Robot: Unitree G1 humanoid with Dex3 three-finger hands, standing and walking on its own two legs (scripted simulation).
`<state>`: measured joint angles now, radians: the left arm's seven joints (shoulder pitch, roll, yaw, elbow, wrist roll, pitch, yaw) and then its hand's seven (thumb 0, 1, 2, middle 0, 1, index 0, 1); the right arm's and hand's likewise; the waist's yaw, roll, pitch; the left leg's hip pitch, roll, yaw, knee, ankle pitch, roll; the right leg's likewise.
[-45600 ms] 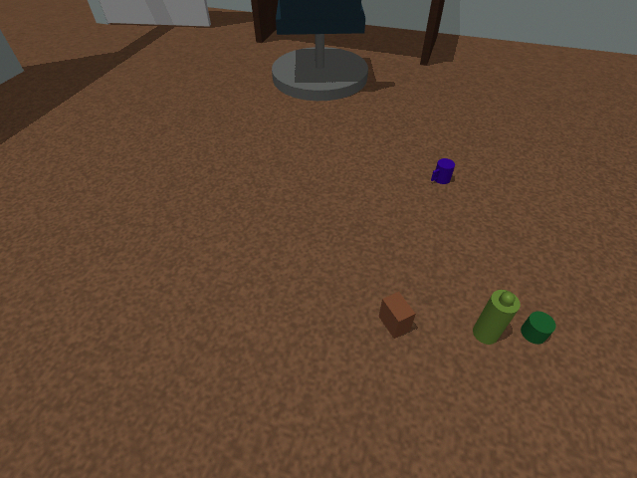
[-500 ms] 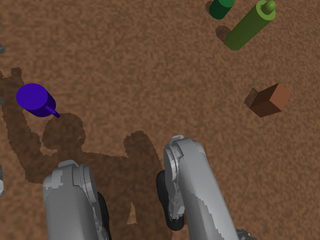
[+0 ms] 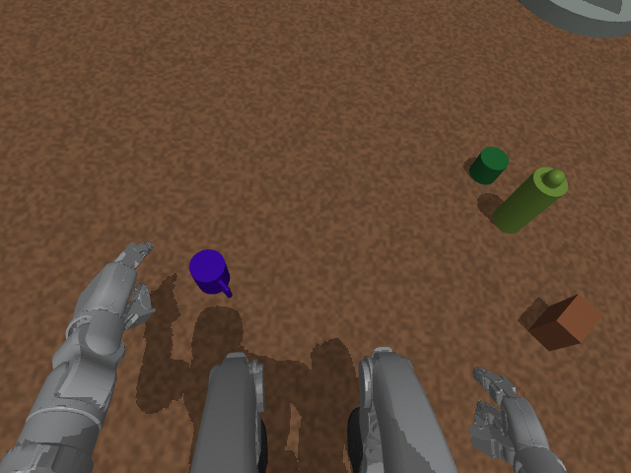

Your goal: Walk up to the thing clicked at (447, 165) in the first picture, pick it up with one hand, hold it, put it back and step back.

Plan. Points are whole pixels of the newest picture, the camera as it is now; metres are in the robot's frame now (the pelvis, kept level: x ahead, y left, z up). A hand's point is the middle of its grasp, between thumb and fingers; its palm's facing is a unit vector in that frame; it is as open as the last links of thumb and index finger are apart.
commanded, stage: home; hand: left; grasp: from above
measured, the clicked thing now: (214, 277) +0.53 +0.21 -0.49
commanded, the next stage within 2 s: none
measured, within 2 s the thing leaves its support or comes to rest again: neither
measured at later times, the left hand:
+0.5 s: hand (108, 353) +0.26 +0.19 +0.09, palm faces +0.09 -0.97 -0.22, open 7.4 cm
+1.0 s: hand (78, 385) +0.23 +0.19 +0.13, palm faces +0.12 -0.97 -0.19, open 7.4 cm
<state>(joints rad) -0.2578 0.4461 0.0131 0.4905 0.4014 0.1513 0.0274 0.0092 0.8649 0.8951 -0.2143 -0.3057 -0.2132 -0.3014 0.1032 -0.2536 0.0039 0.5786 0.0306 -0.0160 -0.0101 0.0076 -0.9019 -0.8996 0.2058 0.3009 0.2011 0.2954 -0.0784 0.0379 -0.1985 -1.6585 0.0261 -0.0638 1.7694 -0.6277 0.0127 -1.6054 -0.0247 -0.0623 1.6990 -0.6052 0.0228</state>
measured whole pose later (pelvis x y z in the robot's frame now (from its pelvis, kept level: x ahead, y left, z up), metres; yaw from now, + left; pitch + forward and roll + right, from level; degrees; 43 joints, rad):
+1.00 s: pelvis +0.08 +0.00 +0.18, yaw +4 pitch +10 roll -3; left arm 0.50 0.22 0.03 -0.12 -0.05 0.44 0.02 0.01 0.90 0.90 -0.20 -0.30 -0.20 -0.29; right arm 0.27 -0.22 0.04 0.53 0.00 -0.23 -0.18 0.01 -0.90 -0.90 0.21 0.30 0.20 0.30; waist -0.03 0.04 -0.16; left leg -0.68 0.03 -0.05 1.01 -0.50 0.00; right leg -0.63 -0.02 -0.07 0.93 -0.48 0.02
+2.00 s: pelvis +0.08 +0.00 +0.18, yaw +3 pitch +10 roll -3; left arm 0.50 0.22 0.03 -0.12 -0.06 0.46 0.02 0.01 0.91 0.90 -0.20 -0.30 -0.20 -0.29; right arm 0.29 -0.22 0.03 0.54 0.01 -0.24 -0.18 0.02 -0.90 -0.90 0.21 0.30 0.20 0.30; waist -0.04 0.05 -0.16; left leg -0.68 0.03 -0.04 1.02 -0.50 0.00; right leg -0.63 -0.01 -0.06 0.94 -0.47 0.02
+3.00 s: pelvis +0.08 +0.00 +0.21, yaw +3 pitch +2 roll +0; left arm 0.21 0.28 0.04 0.65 0.04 0.08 0.04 0.01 0.90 0.90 -0.20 -0.30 -0.20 -0.30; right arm 0.18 -0.28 -0.04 0.84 -0.07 -0.05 -0.01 0.01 -0.90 -0.90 0.21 0.30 0.21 0.30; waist 0.02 -0.01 0.02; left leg -0.42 -0.01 0.00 0.79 -0.41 0.02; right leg -0.40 -0.05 -0.02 0.78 -0.41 0.03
